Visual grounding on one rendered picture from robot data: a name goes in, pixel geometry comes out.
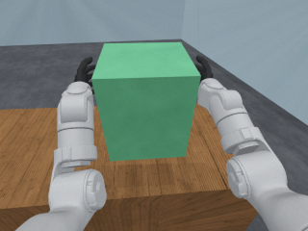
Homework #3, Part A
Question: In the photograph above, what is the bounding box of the right robot upper arm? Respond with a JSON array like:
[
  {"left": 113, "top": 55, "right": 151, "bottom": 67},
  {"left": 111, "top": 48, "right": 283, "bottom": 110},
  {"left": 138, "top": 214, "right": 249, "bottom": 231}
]
[{"left": 226, "top": 149, "right": 308, "bottom": 231}]

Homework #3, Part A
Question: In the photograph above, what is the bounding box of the robot right hand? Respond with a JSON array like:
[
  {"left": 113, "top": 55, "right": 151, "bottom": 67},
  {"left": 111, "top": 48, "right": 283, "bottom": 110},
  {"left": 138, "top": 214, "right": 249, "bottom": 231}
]
[{"left": 194, "top": 56, "right": 214, "bottom": 86}]

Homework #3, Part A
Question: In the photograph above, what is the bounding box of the robot left forearm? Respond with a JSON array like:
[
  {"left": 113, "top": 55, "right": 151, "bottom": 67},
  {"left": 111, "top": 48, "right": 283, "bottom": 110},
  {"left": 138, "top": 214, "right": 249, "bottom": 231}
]
[{"left": 48, "top": 81, "right": 97, "bottom": 208}]

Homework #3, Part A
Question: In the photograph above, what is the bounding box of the carton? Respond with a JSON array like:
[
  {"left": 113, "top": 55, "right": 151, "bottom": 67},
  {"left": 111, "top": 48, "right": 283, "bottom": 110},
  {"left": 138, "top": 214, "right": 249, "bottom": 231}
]
[{"left": 91, "top": 42, "right": 201, "bottom": 162}]

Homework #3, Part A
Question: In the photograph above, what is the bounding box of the robot left hand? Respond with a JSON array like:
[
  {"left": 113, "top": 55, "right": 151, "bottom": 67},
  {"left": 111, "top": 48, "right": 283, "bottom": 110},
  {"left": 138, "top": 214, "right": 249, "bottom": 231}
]
[{"left": 74, "top": 57, "right": 96, "bottom": 94}]

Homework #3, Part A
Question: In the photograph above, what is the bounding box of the pedestal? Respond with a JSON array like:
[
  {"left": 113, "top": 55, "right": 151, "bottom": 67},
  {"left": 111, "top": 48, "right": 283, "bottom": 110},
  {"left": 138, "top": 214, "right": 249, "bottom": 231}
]
[{"left": 0, "top": 103, "right": 258, "bottom": 231}]

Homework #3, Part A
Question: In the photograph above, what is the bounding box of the robot right forearm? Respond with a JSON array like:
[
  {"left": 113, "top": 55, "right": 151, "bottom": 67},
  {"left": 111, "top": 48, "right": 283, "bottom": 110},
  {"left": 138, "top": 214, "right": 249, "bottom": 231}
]
[{"left": 197, "top": 78, "right": 288, "bottom": 185}]

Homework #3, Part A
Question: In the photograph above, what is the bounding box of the left robot upper arm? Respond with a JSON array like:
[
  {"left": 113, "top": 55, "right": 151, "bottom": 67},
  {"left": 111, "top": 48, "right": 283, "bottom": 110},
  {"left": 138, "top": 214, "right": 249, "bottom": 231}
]
[{"left": 15, "top": 168, "right": 107, "bottom": 231}]

